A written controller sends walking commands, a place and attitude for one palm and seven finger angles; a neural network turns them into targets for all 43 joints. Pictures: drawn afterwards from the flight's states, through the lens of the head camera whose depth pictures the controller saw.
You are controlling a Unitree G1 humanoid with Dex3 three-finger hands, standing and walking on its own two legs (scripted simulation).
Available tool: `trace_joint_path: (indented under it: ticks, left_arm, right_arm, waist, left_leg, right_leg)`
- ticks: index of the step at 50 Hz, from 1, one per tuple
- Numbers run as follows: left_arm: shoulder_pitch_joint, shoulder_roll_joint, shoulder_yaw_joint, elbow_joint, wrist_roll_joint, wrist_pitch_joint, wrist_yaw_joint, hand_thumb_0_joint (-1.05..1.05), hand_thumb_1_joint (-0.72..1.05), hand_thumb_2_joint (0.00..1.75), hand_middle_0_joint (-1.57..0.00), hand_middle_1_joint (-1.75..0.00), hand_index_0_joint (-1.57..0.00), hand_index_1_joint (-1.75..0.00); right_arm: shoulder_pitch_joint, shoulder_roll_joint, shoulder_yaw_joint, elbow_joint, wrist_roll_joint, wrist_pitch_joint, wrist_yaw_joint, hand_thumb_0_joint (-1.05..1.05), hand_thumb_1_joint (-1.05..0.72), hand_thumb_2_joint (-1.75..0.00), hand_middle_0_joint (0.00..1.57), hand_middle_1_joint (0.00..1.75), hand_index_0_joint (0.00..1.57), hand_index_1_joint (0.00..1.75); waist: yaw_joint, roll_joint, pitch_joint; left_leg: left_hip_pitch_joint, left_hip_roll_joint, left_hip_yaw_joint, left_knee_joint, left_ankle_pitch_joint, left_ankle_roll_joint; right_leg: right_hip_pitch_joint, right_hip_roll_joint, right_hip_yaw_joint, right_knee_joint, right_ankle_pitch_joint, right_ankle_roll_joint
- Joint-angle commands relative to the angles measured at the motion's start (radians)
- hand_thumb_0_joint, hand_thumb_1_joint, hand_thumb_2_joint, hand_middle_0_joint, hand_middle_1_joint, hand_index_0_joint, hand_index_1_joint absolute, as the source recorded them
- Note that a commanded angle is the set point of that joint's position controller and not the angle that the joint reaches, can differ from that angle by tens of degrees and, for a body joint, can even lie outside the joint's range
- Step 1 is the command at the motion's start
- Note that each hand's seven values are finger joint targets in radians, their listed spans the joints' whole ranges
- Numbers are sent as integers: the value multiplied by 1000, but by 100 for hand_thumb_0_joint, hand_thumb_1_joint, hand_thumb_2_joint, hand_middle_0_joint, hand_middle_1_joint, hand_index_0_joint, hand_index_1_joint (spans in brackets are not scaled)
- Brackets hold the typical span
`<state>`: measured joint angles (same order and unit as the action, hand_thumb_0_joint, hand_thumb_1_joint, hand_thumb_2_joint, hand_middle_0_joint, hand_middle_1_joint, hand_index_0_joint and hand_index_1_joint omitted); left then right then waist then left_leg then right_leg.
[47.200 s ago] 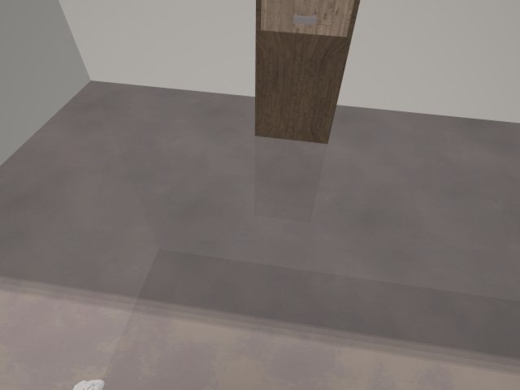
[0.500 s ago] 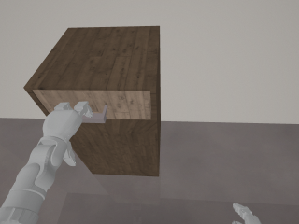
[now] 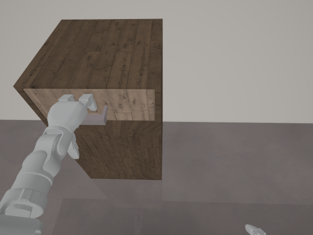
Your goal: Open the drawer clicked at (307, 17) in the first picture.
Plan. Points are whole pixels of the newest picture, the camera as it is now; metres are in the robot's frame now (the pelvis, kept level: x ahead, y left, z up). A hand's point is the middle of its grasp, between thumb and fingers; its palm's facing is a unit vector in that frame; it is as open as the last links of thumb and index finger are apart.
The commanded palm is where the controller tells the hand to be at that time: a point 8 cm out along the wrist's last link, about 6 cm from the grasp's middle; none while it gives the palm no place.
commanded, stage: move the hooked fingers above the handle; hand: left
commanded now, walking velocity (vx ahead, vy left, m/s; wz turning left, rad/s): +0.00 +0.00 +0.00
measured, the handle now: (91, 113) +0.49 +0.25 -0.03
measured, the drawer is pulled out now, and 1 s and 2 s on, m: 0.00 0.00 0.00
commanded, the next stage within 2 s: lower the fingers behind the handle in 1.14 s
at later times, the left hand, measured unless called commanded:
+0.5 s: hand (80, 117) +0.43 +0.25 +0.03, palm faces -0.07 -0.03 -1.00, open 13.8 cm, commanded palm +0.41 +0.26 +0.09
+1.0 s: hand (79, 117) +0.43 +0.25 +0.03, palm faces -0.05 -0.04 -1.00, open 13.8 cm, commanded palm +0.41 +0.26 +0.09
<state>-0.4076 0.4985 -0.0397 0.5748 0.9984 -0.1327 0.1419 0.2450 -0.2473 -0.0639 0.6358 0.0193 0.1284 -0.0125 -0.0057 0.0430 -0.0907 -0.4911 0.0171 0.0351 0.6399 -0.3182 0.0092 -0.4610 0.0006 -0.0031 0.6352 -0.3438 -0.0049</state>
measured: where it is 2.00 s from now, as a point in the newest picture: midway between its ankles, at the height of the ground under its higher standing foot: outside the picture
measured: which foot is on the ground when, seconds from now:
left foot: down 0.00-1.00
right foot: down 0.00-1.00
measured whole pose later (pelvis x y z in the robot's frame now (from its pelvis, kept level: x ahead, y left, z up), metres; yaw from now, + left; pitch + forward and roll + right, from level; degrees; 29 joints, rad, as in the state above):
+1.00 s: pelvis -0.01 +0.01 -0.01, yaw +0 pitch +14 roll -1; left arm -0.61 0.52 -0.02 0.84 1.05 -0.15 0.23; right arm 0.30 -0.25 -0.06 0.66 0.02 0.15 -0.02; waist -0.06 0.03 -0.12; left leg -0.61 0.02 0.04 0.71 -0.34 0.02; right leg -0.57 0.00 0.00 0.68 -0.35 0.01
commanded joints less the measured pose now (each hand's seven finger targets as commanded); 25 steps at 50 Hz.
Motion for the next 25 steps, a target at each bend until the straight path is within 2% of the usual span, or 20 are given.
trace_joint_path:
  ticks: [1,3,4,5,6,7,8,9,11,13,14,15,16,17,20,21,22,23,24,25]
  left_arm:
    - [-384,244,126,-161,3,-11,65,0,-50,30,-30,-120,-30,-120]
    - [-401,238,121,-128,5,-7,76,0,-50,30,-30,-120,-30,-120]
    - [-424,255,131,-104,5,-4,81,0,-50,30,-30,-120,-30,-120]
    - [-435,301,173,-92,12,-5,88,0,-50,30,-30,-120,-30,-120]
    - [-440,301,167,-88,24,-5,93,0,-50,30,-30,-120,-30,-120]
    - [-446,259,131,-70,21,-1,95,0,-50,30,-30,-120,-30,-120]
    - [-488,260,124,-79,26,-4,97,0,-50,30,-30,-120,-30,-120]
    - [-474,281,144,-58,27,-4,99,0,-50,30,-30,-120,-30,-120]
    - [-482,266,127,-31,28,-4,94,0,-50,30,-30,-120,-30,-120]
    - [-508,281,133,-13,30,-9,93,0,-50,30,-30,-120,-30,-120]
    - [-512,269,122,-7,28,-13,92,0,-50,30,-30,-120,-30,-120]
    - [-519,253,112,4,22,-17,90,0,-50,30,-30,-120,-30,-120]
    - [-519,273,125,27,30,-22,89,0,-50,30,-30,-120,-30,-120]
    - [-540,273,120,35,24,-26,91,0,-50,30,-30,-120,-30,-120]
    - [-580,332,159,78,36,-34,99,0,-50,30,-30,-120,-30,-120]
    - [-613,327,146,63,46,-42,103,0,-50,30,-30,-120,-30,-120]
    - [-613,321,146,72,46,-46,107,0,-50,30,-30,-120,-30,-120]
    - [-603,334,159,56,47,-53,110,0,-50,30,-30,-120,-30,-120]
    - [-562,354,187,68,45,-55,114,0,-50,30,-30,-120,-30,-120]
    - [-575,334,169,60,45,-54,115,0,-50,30,-30,-120,-30,-120]
  right_arm:
    - [24,-140,-48,-104,-5,-23,-9,0,-90,-90,20,30,20,30]
    - [32,-141,-49,-100,-4,-21,-7,0,-90,-90,20,30,20,30]
    - [37,-145,-50,-95,-2,-19,-9,0,-90,-90,20,30,20,30]
    - [42,-149,-51,-91,-6,-17,-12,0,-90,-90,20,30,20,30]
    - [47,-147,-48,-99,-5,-16,-10,0,-90,-90,20,30,20,30]
    - [47,-144,-49,-96,-3,-15,-11,0,-90,-90,20,30,20,30]
    - [55,-146,-51,-90,-4,-16,-10,0,-90,-90,20,30,20,30]
    - [62,-149,-55,-87,-6,-14,-11,0,-90,-90,20,30,20,30]
    - [73,-149,-53,-87,-5,-12,-11,0,-90,-90,20,30,20,30]
    - [84,-154,-55,-81,-7,-10,-13,0,-90,-90,20,30,20,30]
    - [87,-153,-56,-79,-7,-10,-13,0,-90,-90,20,30,20,30]
    - [94,-153,-57,-73,-7,-8,-13,0,-90,-90,20,30,20,30]
    - [103,-156,-56,-71,-7,-7,-14,0,-90,-90,20,30,20,30]
    - [104,-159,-56,-67,-6,-7,-16,0,-90,-90,20,30,20,30]
    - [120,-166,-54,-59,-7,-5,-22,0,-90,-90,20,30,20,30]
    - [125,-165,-53,-61,-8,-6,-21,0,-90,-90,20,30,20,30]
    - [131,-163,-58,-57,-10,-7,-22,0,-90,-90,20,30,20,30]
    - [133,-162,-58,-60,-12,-7,-20,0,-90,-90,20,30,20,30]
    - [135,-161,-60,-63,-13,-5,-21,0,-90,-90,20,30,20,30]
    - [134,-161,-59,-65,-14,-2,-19,0,-90,-90,20,30,20,30]
  waist:
    - [-4,-1,-336]
    - [-9,-6,-317]
    - [-16,-27,-311]
    - [-7,-25,-327]
    - [-3,-14,-350]
    - [-16,-1,-336]
    - [-21,0,-354]
    - [-16,6,-355]
    - [-24,4,-362]
    - [-31,-6,-358]
    - [-33,9,-349]
    - [-43,-8,-349]
    - [-42,-27,-355]
    - [-47,-12,-331]
    - [-52,-16,-327]
    - [-56,-4,-358]
    - [-57,14,-358]
    - [-43,41,-391]
    - [-29,38,-415]
    - [-39,53,-419]
  left_leg:
    - [209,-31,2,-23,390,37]
    - [194,-29,3,-23,377,37]
    - [180,-29,5,-20,358,39]
    - [167,-28,6,-19,364,39]
    - [167,-32,5,-18,370,39]
    - [172,-31,7,-13,368,38]
    - [179,-27,6,-11,367,39]
    - [178,-27,9,-7,372,39]
    - [173,-27,6,-5,371,39]
    - [163,-27,7,-1,364,41]
    - [162,-27,8,2,366,40]
    - [163,-24,5,3,372,42]
    - [150,-26,6,4,353,42]
    - [140,-27,7,5,339,43]
    - [101,-29,6,9,303,44]
    - [112,-30,6,14,314,45]
    - [117,-29,7,22,322,43]
    - [127,-30,9,24,341,42]
    - [131,-30,9,30,370,41]
    - [135,-31,6,35,383,39]
  right_leg:
    - [58,36,-15,-41,334,-40]
    - [41,37,-19,-42,321,-40]
    - [45,36,-17,-43,317,-38]
    - [62,36,-13,-38,322,-40]
    - [64,37,-12,-30,330,-39]
    - [45,37,-15,-31,325,-40]
    - [34,36,-14,-31,318,-39]
    - [39,38,-11,-30,322,-41]
    - [31,40,-12,-28,320,-40]
    - [24,40,-10,-29,318,-38]
    - [19,41,-11,-28,320,-41]
    - [20,40,-12,-33,321,-40]
    - [14,42,-9,-30,312,-36]
    - [8,40,-8,-33,309,-38]
    - [2,39,-5,-31,280,-38]
    - [-6,39,-1,-24,289,-35]
    - [-14,41,-4,-19,291,-38]
    - [-3,41,-2,-15,304,-39]
    - [15,44,-3,-5,327,-42]
    - [8,45,-4,0,333,-43]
